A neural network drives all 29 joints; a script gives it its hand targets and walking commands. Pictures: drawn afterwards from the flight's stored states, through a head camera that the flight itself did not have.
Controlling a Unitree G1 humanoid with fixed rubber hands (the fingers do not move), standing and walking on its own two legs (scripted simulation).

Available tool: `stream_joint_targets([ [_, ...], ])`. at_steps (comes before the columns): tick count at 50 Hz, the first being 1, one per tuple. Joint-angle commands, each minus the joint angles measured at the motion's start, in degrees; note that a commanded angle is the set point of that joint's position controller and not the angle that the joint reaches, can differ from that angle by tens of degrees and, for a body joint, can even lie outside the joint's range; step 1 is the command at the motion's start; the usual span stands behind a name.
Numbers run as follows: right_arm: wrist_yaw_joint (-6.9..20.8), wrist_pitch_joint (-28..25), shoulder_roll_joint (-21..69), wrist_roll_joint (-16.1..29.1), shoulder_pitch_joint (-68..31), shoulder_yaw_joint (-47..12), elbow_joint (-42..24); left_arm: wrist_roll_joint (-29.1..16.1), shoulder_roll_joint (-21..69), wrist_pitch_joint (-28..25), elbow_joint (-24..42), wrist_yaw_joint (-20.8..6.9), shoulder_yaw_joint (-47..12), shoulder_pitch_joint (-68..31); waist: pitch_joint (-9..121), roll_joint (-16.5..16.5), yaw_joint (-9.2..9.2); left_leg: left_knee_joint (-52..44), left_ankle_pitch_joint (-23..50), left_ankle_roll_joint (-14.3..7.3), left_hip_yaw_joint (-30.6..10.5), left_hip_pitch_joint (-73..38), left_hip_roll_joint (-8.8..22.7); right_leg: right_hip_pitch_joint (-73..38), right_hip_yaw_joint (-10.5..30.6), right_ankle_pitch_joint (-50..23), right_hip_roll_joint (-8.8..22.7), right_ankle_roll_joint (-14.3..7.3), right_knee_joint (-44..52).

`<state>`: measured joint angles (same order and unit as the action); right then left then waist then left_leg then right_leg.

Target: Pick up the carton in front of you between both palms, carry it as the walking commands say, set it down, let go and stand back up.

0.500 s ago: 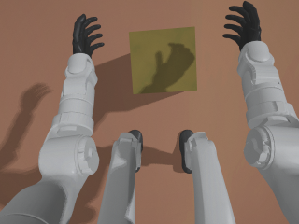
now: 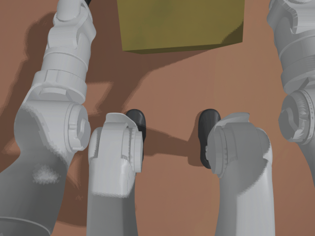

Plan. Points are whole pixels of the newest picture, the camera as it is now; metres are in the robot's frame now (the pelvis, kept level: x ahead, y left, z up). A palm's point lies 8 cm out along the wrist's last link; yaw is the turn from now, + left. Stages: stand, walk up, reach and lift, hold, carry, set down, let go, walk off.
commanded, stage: reach and lift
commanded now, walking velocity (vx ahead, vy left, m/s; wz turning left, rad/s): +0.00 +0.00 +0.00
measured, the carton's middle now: (176, 2) +0.54 -0.01 -0.26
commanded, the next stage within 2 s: none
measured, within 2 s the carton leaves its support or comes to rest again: leaves its support in 0.88 s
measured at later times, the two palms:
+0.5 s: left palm out of the picture +0.54 +0.15 -0.19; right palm out of the picture +0.55 -0.18 -0.19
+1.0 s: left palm out of the picture +0.54 +0.14 -0.15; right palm out of the picture +0.54 -0.16 -0.16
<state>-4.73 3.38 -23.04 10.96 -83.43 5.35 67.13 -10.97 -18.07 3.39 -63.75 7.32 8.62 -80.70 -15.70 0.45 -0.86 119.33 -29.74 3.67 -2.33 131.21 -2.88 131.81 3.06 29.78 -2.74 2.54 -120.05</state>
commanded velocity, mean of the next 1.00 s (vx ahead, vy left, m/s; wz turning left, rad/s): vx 0.00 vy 0.00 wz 0.00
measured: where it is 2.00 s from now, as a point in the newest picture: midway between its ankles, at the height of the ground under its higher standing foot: (171, 148)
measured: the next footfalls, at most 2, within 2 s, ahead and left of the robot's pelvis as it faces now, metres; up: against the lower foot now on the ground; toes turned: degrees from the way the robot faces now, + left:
none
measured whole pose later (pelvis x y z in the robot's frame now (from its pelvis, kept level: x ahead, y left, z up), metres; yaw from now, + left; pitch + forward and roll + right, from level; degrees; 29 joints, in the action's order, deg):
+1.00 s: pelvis +0.01 +0.00 -0.02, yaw +0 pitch +38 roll +1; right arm -8.9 11.9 -15.4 7.5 -76.1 6.7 54.6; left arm -7.4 -10.4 11.4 -51.6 11.2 12.9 -74.0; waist -12.5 1.9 -0.1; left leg 125.6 -33.1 5.1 -3.5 130.8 -5.5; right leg 131.3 3.5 33.4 -3.6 3.3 -126.4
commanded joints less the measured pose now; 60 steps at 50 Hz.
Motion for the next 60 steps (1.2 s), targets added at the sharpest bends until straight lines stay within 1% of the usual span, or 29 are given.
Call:
stream_joint_targets([
  [1,-0.4,-2.3,-8.1,1.0,-16.3,-0.5,-4.7,-0.8,-8.1,-2.3,4.6,0.1,-0.2,-15.3,67.8,-1.8,-0.15,-5.7,12.6,-0.1,5.3,-34.6,1.7,-35.3,-4.2,-11.9,2.2,-0.2,6.9],
  [2,-0.6,-2.6,-8.6,1.3,-17.4,-0.4,-6.1,-1.1,-8.7,-2.7,5.2,0.3,-0.6,-16.1,68.5,-1.5,0.52,-5.1,13.3,-0.2,5.0,-35.6,1.7,-34.3,-4.4,-12.6,2.0,-0.2,6.4],
  [3,-0.7,-2.9,-9.1,1.7,-17.9,-0.5,-6.5,-1.3,-8.4,-2.9,6.2,0.5,-1.0,-17.0,68.2,-0.7,0.37,-4.6,13.9,-0.1,5.3,-34.6,1.4,-34.4,-4.1,-13.0,2.0,-0.5,6.0],
  [5,-0.8,-3.2,-9.4,2.0,-18.0,-0.9,-6.5,-2.2,-7.8,-3.1,6.8,0.7,-2.3,-17.6,68.3,-0.6,1.11,-3.5,16.9,0.0,5.1,-34.8,1.2,-35.7,-4.1,-16.1,1.9,-0.6,4.6],
  [8,-0.8,-3.4,-8.8,2.6,-16.3,-2.0,-6.4,-3.5,-6.8,-3.2,7.3,0.9,-3.6,-16.1,70.6,-0.5,1.61,-2.1,20.7,-0.2,5.0,-37.4,0.6,-37.1,-4.4,-19.7,1.8,-0.4,3.3],
  [10,-0.8,-3.4,-7.7,3.1,-14.8,-2.8,-6.6,-3.8,-6.1,-3.2,7.1,1.2,-3.8,-14.1,72.2,-1.0,1.3,-1.8,22.1,-0.2,5.2,-38.3,0.2,-38.3,-4.6,-21.1,1.6,-0.3,3.0],
  [12,-0.8,-3.2,-6.3,3.5,-13.3,-3.7,-6.6,-3.3,-5.7,-3.2,6.2,1.4,-3.2,-11.7,72.8,-2.0,0.32,-1.9,22.1,-0.3,5.8,-37.5,0.0,-39.6,-4.5,-21.7,1.4,-0.1,3.1],
  [15,-0.6,-2.9,-4.9,3.0,-11.6,-3.4,-4.8,-2.2,-5.0,-3.2,3.9,1.3,-1.9,-9.5,67.0,-2.8,-0.47,-2.5,18.7,-0.3,6.0,-32.5,0.1,-37.4,-3.9,-19.2,1.3,-0.1,3.9],
  [18,-0.5,-3.0,-4.4,2.0,-11.7,-2.6,-4.3,-1.3,-4.5,-3.4,3.5,0.9,-1.1,-10.0,63.3,-2.8,-0.2,-2.9,16.4,-0.4,5.8,-30.0,0.3,-34.5,-3.7,-17.0,1.3,-0.2,4.7],
  [21,-0.7,-3.2,-4.3,1.6,-13.3,-2.3,-4.9,-1.4,-4.4,-3.6,4.5,0.9,-1.4,-12.1,63.4,-2.3,0.26,-3.1,15.7,-0.5,5.6,-30.6,0.3,-33.7,-3.8,-15.8,1.1,-0.4,5.0],
  [26,-0.8,-3.3,0.2,3.4,-17.9,-5.6,-5.4,-3.6,0.7,-3.6,5.2,1.0,-5.7,-17.4,64.1,-1.2,0.97,-3.6,13.9,-0.6,5.4,-33.4,-0.5,-34.2,-3.9,-13.6,0.5,-0.7,5.7],
  [29,-0.9,-3.1,2.5,2.0,-19.1,-5.0,-4.3,-2.2,3.4,-3.4,4.9,1.2,-5.3,-19.1,63.1,-0.7,1.38,-4.1,12.7,-0.4,5.3,-34.6,-1.3,-34.6,-4.2,-12.1,0.0,-0.9,6.1],
  [30,-0.3,-3.1,6.0,1.4,-20.6,-5.5,-4.9,-2.1,8.1,-3.3,5.7,0.5,-6.4,-20.8,62.6,-0.3,2.14,-4.1,12.4,-0.4,5.3,-34.9,-1.7,-34.7,-4.3,-11.8,-0.4,-1.1,6.3],
  [31,0.8,-3.0,13.0,1.4,-23.7,-7.5,-5.1,-1.9,14.1,-3.3,6.1,-0.5,-7.9,-24.0,62.7,-0.5,1.63,-4.1,12.7,-0.7,5.4,-34.8,-2.2,-34.3,-4.5,-12.0,-0.8,-1.3,6.1],
  [33,4.6,-2.2,30.7,0.7,-30.6,-10.9,-5.1,-0.9,30.8,-2.4,7.3,-4.4,-10.8,-31.6,61.5,-0.4,1.74,-3.5,12.5,-1.0,5.7,-33.5,-3.3,-33.3,-4.6,-12.0,-1.7,-1.6,5.3],
  [35,9.1,-0.4,44.4,-1.5,-33.4,-10.9,-5.6,1.6,43.7,-0.4,8.0,-8.9,-10.8,-35.3,58.9,-0.4,2.0,-2.6,11.1,-1.3,6.1,-31.9,-4.2,-31.7,-5.0,-10.7,-2.7,-1.9,4.5],
  [37,12.1,1.3,51.5,-3.2,-32.5,-9.3,-7.2,3.2,50.2,1.3,9.6,-12.0,-10.2,-35.9,57.5,-0.6,2.25,-2.0,11.2,-1.5,6.9,-30.3,-4.7,-30.5,-5.7,-11.1,-3.4,-2.1,4.0],
  [39,14.0,2.4,55.7,-3.4,-31.9,-9.3,-9.4,3.2,54.4,2.5,11.7,-13.7,-10.3,-35.9,59.3,-0.3,2.3,-1.5,13.8,-1.6,7.4,-30.5,-5.1,-30.5,-6.2,-13.7,-3.6,-2.2,3.4],
  [42,15.2,3.4,60.8,-1.4,-32.1,-11.6,-15.0,1.3,59.2,3.5,16.9,-14.4,-13.0,-36.9,68.5,-0.3,2.18,-0.7,19.3,-1.8,7.8,-34.0,-5.4,-33.8,-6.9,-19.4,-3.8,-2.0,2.3],
  [43,15.1,3.7,62.0,-0.4,-32.8,-12.9,-17.8,0.3,61.5,3.8,18.5,-14.2,-14.0,-36.4,73.2,-0.2,2.19,-0.5,21.8,-1.9,8.0,-36.8,-5.7,-35.6,-7.3,-21.5,-3.9,-1.9,2.1],
  [46,14.2,4.7,65.9,2.2,-34.5,-17.1,-27.0,-1.9,66.6,5.0,24.3,-13.7,-17.0,-36.0,89.3,-1.3,2.65,-0.3,28.8,-1.7,8.2,-42.9,-6.2,-44.5,-8.1,-28.9,-4.3,-1.3,2.1],
  [48,13.9,6.2,68.2,2.2,-33.8,-18.7,-31.8,-2.0,69.1,6.5,27.7,-13.6,-18.7,-35.5,98.1,-2.1,2.95,-1.3,30.3,-1.4,8.5,-44.3,-6.5,-49.9,-8.3,-31.8,-4.7,-1.2,2.8],
  [49,13.4,6.9,70.5,1.8,-32.8,-19.4,-33.5,-1.7,70.5,7.2,29.4,-13.2,-19.7,-34.9,101.1,-2.2,2.36,-2.1,30.0,-1.2,9.0,-44.4,-6.8,-51.4,-8.7,-32.0,-5.1,-0.9,3.5],
  [51,13.0,8.7,73.1,0.7,-30.1,-19.8,-35.6,-0.8,71.7,8.5,32.8,-12.9,-20.7,-33.9,103.7,-2.8,2.37,-3.8,27.7,-1.0,9.5,-44.6,-7.1,-52.6,-9.1,-30.2,-5.7,-0.5,5.3],
  [53,13.1,10.6,75.7,-1.1,-26.7,-19.1,-34.5,1.2,72.8,10.0,33.5,-13.2,-20.2,-31.9,100.0,-3.0,1.94,-6.5,22.5,-1.0,9.7,-42.7,-7.3,-50.3,-9.3,-25.1,-6.2,-0.3,8.0],
  [55,13.7,12.5,77.5,-3.9,-22.9,-16.6,-29.9,4.3,73.3,11.7,29.9,-13.9,-17.7,-28.9,90.1,-3.0,1.14,-9.8,14.6,-1.2,9.8,-38.2,-7.3,-44.7,-9.2,-17.3,-6.4,-0.5,11.5],
  [57,14.6,14.0,78.0,-7.5,-19.9,-12.2,-24.2,8.1,73.2,13.1,24.7,-14.7,-13.2,-26.4,79.8,-2.9,0.56,-13.0,7.6,-1.8,9.5,-34.4,-7.2,-39.0,-8.9,-9.7,-6.4,-0.9,15.0],
  [58,15.0,14.5,78.0,-9.3,-19.1,-9.7,-21.7,10.1,73.1,13.7,22.4,-15.1,-10.8,-25.2,75.9,-2.8,0.17,-14.6,5.0,-2.1,9.4,-33.0,-7.2,-37.2,-8.7,-6.7,-6.4,-1.1,16.5],
  [60,15.6,15.1,77.7,-12.2,-18.5,-5.8,-18.9,12.8,73.1,14.4,19.8,-15.7,-7.5,-24.5,72.7,-2.6,0.07,-17.3,2.8,-2.4,9.1,-32.7,-7.2,-36.2,-8.5,-3.8,-6.6,-1.6,19.1],
])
